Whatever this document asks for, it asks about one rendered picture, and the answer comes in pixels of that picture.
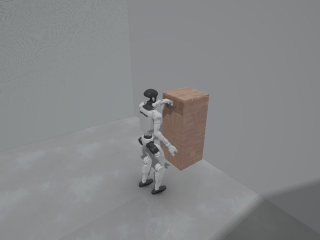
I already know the left robot thigh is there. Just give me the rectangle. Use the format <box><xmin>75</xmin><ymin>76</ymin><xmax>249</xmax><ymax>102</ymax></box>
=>
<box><xmin>138</xmin><ymin>137</ymin><xmax>153</xmax><ymax>165</ymax></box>

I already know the drawer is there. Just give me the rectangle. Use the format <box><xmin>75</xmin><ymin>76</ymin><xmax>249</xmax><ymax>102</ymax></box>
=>
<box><xmin>163</xmin><ymin>95</ymin><xmax>184</xmax><ymax>116</ymax></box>

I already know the robot left hand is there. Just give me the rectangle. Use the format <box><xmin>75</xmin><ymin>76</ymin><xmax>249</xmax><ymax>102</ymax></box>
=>
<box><xmin>161</xmin><ymin>99</ymin><xmax>173</xmax><ymax>110</ymax></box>

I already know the robot right forearm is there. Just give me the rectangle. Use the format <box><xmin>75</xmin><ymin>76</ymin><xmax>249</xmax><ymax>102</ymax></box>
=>
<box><xmin>157</xmin><ymin>132</ymin><xmax>172</xmax><ymax>149</ymax></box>

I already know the robot right hand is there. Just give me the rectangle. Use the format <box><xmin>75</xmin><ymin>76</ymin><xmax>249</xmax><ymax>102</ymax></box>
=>
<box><xmin>168</xmin><ymin>145</ymin><xmax>178</xmax><ymax>157</ymax></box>

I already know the cabinet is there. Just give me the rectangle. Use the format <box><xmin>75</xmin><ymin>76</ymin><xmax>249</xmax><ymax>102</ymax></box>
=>
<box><xmin>162</xmin><ymin>87</ymin><xmax>209</xmax><ymax>171</ymax></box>

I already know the robot left forearm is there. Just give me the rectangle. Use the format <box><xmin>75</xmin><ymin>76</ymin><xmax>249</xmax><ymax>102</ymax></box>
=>
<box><xmin>152</xmin><ymin>99</ymin><xmax>164</xmax><ymax>108</ymax></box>

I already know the handle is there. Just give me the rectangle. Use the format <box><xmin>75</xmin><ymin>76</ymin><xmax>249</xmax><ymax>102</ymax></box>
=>
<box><xmin>165</xmin><ymin>103</ymin><xmax>176</xmax><ymax>109</ymax></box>

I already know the right robot upper arm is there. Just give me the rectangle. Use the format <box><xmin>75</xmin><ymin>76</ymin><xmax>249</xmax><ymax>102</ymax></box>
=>
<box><xmin>152</xmin><ymin>111</ymin><xmax>162</xmax><ymax>138</ymax></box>

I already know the humanoid robot torso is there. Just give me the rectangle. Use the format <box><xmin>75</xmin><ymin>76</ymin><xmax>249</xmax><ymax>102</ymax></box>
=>
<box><xmin>139</xmin><ymin>103</ymin><xmax>157</xmax><ymax>149</ymax></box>

